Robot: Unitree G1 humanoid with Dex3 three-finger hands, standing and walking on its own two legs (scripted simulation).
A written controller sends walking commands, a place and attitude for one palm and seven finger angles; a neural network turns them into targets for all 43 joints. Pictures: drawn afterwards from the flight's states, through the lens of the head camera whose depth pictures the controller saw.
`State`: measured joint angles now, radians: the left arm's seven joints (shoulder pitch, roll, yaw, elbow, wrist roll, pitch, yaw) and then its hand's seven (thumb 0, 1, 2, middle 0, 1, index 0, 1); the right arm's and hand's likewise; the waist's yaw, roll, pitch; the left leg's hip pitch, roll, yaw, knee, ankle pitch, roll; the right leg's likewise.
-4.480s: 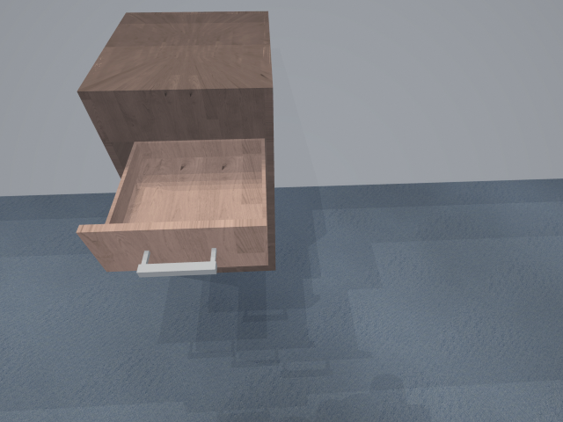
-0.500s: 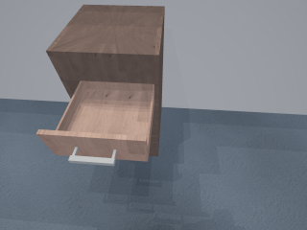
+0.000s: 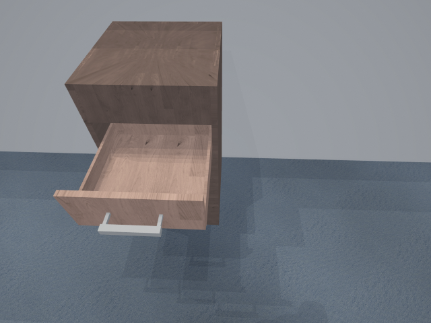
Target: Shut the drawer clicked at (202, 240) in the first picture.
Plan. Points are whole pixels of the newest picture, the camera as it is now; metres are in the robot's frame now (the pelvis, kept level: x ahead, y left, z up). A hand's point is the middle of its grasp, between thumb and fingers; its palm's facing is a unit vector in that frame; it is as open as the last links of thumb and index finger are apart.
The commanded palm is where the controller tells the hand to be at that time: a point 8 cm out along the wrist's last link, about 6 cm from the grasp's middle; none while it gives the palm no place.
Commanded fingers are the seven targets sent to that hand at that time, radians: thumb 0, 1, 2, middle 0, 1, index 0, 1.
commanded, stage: look again from close up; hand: left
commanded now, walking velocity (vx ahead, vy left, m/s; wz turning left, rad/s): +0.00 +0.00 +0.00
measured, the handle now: (132, 223) +0.39 +0.25 -0.17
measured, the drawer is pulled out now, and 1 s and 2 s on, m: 0.28 0.28 0.28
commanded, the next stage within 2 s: shuffle to correct the standing spot in 0.46 s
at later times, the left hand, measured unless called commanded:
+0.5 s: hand out of the picture +0.02 +0.15 -0.17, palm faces +0.01 -0.98 -0.20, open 7.4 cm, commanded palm none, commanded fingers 0.00 0.90 0.90 -0.20 -0.30 -0.20 -0.30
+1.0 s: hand out of the picture +0.05 +0.19 -0.18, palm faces +0.01 -0.97 -0.24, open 7.4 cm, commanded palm none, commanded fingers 0.00 0.90 0.90 -0.20 -0.30 -0.20 -0.30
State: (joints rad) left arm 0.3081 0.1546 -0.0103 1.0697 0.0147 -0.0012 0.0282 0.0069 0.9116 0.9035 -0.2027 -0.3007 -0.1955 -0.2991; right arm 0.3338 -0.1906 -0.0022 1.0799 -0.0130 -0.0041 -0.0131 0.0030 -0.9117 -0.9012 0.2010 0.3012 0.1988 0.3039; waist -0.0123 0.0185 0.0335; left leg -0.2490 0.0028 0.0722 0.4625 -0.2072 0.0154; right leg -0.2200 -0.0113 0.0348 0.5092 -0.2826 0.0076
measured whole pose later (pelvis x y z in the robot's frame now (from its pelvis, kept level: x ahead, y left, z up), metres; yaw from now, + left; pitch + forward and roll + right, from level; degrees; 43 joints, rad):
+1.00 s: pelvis +0.06 +0.00 -0.01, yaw -3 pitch +0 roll +2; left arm 0.31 0.16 0.04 1.09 0.03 0.02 0.03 0.01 0.91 0.90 -0.20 -0.30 -0.20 -0.30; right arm 0.31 -0.18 -0.01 1.05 -0.02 -0.02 -0.02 0.00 -0.91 -0.90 0.20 0.30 0.20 0.30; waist 0.02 -0.01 0.05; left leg -0.17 -0.01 0.13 0.52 -0.35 0.03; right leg -0.29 -0.04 -0.04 0.81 -0.55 -0.04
